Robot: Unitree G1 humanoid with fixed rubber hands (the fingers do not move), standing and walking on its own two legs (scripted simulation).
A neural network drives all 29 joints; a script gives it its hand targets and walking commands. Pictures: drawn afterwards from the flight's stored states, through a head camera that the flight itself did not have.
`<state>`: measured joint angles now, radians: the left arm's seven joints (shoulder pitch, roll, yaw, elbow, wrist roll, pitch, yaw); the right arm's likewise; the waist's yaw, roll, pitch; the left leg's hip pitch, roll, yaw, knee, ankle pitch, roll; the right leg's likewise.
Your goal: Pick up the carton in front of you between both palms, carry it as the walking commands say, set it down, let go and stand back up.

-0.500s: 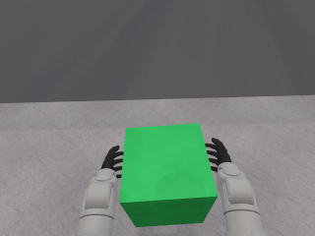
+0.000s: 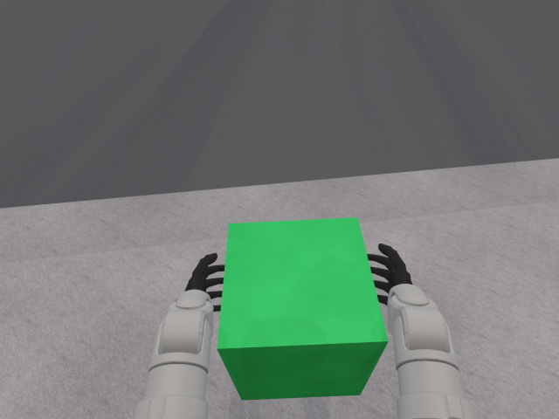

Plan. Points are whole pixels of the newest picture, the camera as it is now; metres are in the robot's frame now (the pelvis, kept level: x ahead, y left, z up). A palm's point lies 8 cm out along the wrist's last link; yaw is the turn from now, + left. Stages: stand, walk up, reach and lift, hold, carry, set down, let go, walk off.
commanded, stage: hold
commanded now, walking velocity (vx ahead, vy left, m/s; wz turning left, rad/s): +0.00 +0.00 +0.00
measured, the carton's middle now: (297, 312) +0.31 -0.01 -0.05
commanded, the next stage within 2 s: set down in 0.24 s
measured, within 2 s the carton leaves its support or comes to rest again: neither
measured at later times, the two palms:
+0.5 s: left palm (204, 294) +0.31 +0.15 +0.00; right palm (391, 283) +0.33 -0.15 +0.03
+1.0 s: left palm (206, 321) +0.37 +0.18 -0.20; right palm (346, 309) +0.39 -0.12 -0.17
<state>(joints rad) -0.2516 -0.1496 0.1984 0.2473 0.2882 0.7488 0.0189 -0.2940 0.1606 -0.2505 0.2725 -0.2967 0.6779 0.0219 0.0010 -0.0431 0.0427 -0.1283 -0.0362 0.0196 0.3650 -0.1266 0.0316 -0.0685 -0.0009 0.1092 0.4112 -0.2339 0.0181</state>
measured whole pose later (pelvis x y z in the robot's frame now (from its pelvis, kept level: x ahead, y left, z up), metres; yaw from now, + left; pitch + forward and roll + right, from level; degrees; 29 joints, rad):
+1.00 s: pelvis -0.03 -0.02 -0.10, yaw +1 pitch +34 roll -3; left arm -0.68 -0.05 0.41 0.53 0.24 0.24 -0.03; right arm -0.67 0.19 -0.41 0.45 -0.21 0.19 -0.08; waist 0.02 -0.04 -0.04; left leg -1.32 -0.04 -0.09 1.02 -0.28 -0.01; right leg -1.23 0.09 0.06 1.04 -0.40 0.02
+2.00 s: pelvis -0.07 -0.02 -0.34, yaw -3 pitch +46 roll -4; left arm -1.27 0.20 0.39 0.76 0.14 0.32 0.04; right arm -1.32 -0.04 -0.41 0.75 -0.12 0.24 -0.15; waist 0.08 -0.06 0.13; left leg -2.25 -0.10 -0.10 1.91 -0.46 -0.05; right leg -2.15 0.18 0.04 1.96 -0.63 0.08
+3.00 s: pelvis -0.08 -0.02 -0.39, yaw -4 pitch +38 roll +0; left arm -1.40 0.26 0.49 0.93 0.17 0.22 -0.11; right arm -1.50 -0.18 -0.31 1.01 -0.09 0.18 -0.11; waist 0.13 -0.07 0.38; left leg -2.25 0.00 -0.04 2.13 -0.54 -0.03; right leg -2.19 0.19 0.02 2.19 -0.66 0.05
